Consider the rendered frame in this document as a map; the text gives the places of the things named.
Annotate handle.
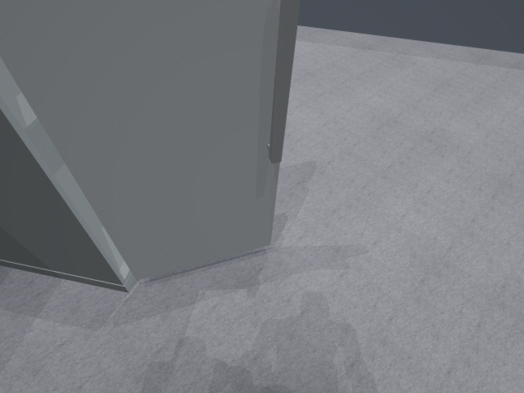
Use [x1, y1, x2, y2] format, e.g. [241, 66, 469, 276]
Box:
[267, 0, 300, 164]

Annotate fridge door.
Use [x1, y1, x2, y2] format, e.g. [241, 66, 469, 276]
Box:
[0, 0, 281, 280]

